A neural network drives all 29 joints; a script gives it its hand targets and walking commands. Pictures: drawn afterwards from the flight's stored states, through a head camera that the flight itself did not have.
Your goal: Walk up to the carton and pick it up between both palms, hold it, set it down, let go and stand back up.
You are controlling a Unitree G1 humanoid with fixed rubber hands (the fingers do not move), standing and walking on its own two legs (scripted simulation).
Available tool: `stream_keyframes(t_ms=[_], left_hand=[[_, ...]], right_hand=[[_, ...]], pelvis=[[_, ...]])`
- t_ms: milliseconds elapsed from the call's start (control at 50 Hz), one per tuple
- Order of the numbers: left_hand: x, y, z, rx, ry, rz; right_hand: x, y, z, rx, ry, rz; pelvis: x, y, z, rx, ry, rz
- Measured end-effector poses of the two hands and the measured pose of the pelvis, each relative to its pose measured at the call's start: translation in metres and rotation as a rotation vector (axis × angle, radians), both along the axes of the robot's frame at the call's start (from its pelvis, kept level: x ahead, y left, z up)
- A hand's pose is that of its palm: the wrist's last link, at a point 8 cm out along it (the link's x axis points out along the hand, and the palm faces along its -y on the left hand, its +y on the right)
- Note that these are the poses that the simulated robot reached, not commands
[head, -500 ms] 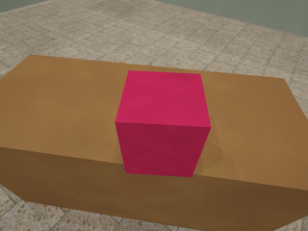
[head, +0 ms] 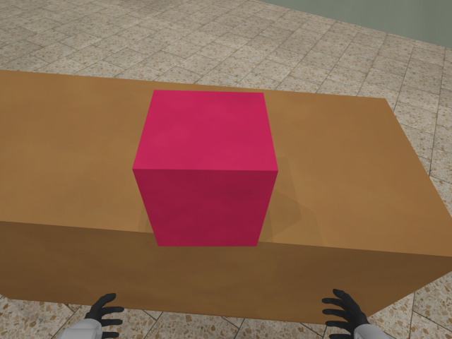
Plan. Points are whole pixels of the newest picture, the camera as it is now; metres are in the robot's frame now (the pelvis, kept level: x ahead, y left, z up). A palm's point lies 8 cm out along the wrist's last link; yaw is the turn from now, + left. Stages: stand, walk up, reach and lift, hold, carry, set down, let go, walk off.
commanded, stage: reach and lift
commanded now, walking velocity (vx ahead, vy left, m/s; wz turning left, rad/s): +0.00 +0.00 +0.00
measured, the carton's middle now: (208, 172) +0.43 +0.05 +0.05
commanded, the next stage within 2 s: none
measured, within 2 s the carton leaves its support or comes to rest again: neither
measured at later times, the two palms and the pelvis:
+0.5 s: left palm (76, 333) +0.16 +0.26 -0.07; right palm (350, 333) +0.17 -0.21 -0.06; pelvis +0.02 +0.01 +0.02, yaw +0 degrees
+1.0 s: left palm (75, 327) +0.16 +0.26 -0.04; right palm (347, 333) +0.16 -0.19 -0.03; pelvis +0.02 +0.03 +0.02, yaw -2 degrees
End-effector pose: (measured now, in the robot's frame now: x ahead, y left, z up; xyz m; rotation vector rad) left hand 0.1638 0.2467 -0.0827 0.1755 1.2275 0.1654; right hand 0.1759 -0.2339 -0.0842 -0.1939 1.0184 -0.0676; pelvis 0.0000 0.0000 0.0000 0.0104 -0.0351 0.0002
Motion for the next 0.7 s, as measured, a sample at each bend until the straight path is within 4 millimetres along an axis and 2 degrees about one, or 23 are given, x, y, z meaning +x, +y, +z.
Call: stream_keyframes(t_ms=[60, 120, 160, 220, 280, 340, 400, 520, 700], left_hand=[[-0.022, 0.005, -0.007, 0.008, 0.026, 0.02], [-0.033, 0.013, -0.013, 0.022, 0.021, 0.036], [-0.031, 0.019, -0.014, 0.031, -0.003, 0.039], [-0.017, 0.023, -0.01, 0.031, -0.067, 0.03], [0.001, 0.022, 0.001, 0.018, -0.143, 0.012], [0.011, 0.019, 0.013, 0.003, -0.203, 0.0], [0.009, 0.016, 0.018, -0.011, -0.232, -0.001], [-0.004, 0.016, 0.016, -0.027, -0.264, 0.01], [-0.004, 0.015, 0.026, -0.029, -0.386, -0.002]], right_hand=[[-0.02, -0.002, -0.001, -0.001, 0.019, 0.001], [-0.03, 0.003, -0.004, 0.0, 0.016, 0.001], [-0.028, 0.009, -0.006, 0.004, -0.003, 0.003], [-0.017, 0.021, -0.007, 0.022, -0.054, 0.004], [-0.005, 0.032, -0.002, 0.046, -0.113, 0.005], [0.001, 0.036, 0.006, 0.056, -0.156, 0.008], [0.0, 0.034, 0.014, 0.045, -0.183, 0.009], [-0.007, 0.028, 0.025, 0.019, -0.215, -0.001], [-0.009, 0.043, 0.036, 0.054, -0.283, 0.0]], pelvis=[[0.003, -0.005, 0.003, 0.003, 0.024, -0.006], [0.004, -0.008, 0.002, 0.002, 0.061, -0.014], [0.003, -0.009, 0.001, 0.003, 0.081, -0.017], [0.003, -0.007, -0.001, 0.003, 0.093, -0.015], [0.005, -0.004, 0.002, 0.002, 0.08, -0.009], [0.01, 0.0, 0.008, -0.001, 0.054, -0.003], [0.014, 0.004, 0.012, -0.003, 0.031, -0.002], [0.017, 0.011, 0.016, -0.007, 0.011, -0.008], [0.014, 0.02, 0.018, -0.01, 0.013, -0.014]])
